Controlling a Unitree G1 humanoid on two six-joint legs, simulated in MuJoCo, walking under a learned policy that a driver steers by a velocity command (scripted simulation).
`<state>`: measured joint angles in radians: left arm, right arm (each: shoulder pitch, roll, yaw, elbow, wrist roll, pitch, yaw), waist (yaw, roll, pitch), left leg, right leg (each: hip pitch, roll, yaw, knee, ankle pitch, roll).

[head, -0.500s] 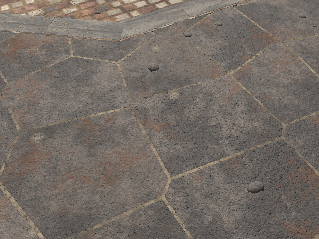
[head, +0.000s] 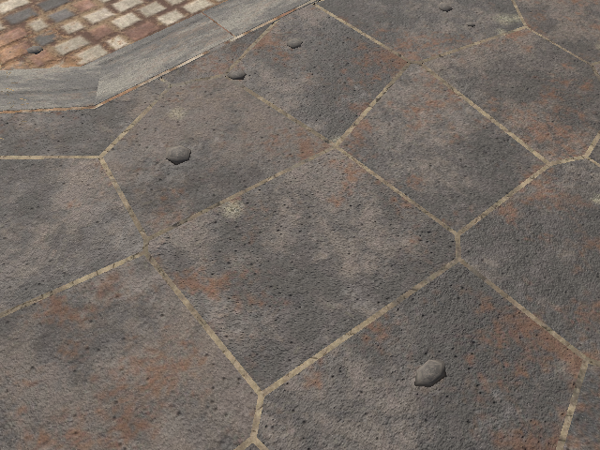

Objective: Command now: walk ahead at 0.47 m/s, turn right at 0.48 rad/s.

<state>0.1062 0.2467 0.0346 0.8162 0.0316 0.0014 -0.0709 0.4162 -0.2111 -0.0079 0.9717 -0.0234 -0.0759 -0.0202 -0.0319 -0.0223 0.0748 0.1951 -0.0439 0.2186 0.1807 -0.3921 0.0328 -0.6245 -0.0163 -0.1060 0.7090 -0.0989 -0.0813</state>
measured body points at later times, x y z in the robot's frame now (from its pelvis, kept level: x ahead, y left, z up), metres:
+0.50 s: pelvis +0.28 -0.03 +0.02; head +0.31 -0.05 +0.46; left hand +0.33 +0.26 -0.10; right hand +0.41 -0.31 -0.09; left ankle +0.49 +0.09 -0.67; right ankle +0.16 -0.06 -0.72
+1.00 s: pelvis +0.55 -0.07 +0.02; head +0.58 -0.08 +0.47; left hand +0.81 +0.08 -0.08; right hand +0.42 -0.31 -0.11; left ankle +0.52 +0.03 -0.72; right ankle +0.63 -0.24 -0.69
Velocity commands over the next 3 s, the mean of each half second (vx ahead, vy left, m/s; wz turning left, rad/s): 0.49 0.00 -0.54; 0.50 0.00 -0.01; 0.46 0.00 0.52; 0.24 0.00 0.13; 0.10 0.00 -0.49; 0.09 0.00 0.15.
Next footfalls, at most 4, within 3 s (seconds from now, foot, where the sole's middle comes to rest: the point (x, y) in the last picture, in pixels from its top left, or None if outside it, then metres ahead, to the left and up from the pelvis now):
0.08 right None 0.20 -0.07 -0.76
0.62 left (292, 395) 0.56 0.02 -0.76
1.10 right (398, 331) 0.71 -0.24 -0.76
1.58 left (311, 245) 0.96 -0.04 -0.76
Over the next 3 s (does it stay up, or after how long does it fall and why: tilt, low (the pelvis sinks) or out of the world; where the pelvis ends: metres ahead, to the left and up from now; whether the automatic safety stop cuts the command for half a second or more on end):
stays up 1.00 -0.17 0.02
